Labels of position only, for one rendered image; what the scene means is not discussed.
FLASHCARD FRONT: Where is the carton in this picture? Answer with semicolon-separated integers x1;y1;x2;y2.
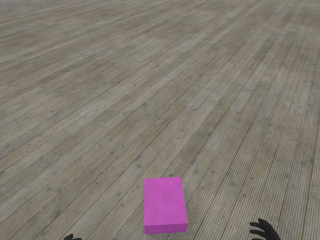
144;176;188;235

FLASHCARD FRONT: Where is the right robot hand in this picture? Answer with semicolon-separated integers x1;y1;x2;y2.
249;218;281;240

